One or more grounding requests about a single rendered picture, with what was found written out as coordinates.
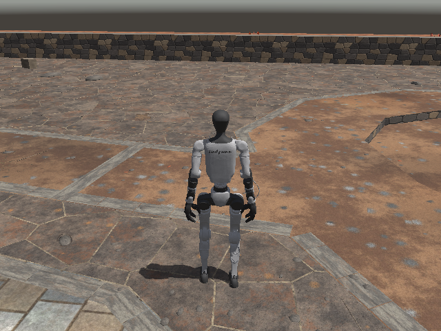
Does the right robot hand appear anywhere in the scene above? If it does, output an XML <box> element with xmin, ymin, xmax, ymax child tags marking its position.
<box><xmin>240</xmin><ymin>202</ymin><xmax>256</xmax><ymax>223</ymax></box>

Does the robot left upper arm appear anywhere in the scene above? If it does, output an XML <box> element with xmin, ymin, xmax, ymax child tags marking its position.
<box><xmin>191</xmin><ymin>139</ymin><xmax>206</xmax><ymax>179</ymax></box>

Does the left robot forearm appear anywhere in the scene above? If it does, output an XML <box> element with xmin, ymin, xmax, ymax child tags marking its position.
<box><xmin>185</xmin><ymin>169</ymin><xmax>198</xmax><ymax>203</ymax></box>

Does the left robot hand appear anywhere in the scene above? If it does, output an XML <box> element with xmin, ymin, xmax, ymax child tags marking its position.
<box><xmin>184</xmin><ymin>202</ymin><xmax>201</xmax><ymax>223</ymax></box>

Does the right robot forearm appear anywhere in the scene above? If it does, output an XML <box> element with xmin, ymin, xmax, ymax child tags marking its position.
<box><xmin>243</xmin><ymin>169</ymin><xmax>256</xmax><ymax>204</ymax></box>

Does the robot right foot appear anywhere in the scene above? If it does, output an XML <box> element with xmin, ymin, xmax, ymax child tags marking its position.
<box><xmin>228</xmin><ymin>270</ymin><xmax>238</xmax><ymax>288</ymax></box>

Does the robot left thigh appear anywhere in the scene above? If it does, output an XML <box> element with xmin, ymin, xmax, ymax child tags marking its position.
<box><xmin>197</xmin><ymin>192</ymin><xmax>211</xmax><ymax>241</ymax></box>

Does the robot right upper arm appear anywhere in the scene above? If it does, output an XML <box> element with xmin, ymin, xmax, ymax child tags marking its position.
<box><xmin>235</xmin><ymin>139</ymin><xmax>251</xmax><ymax>179</ymax></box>

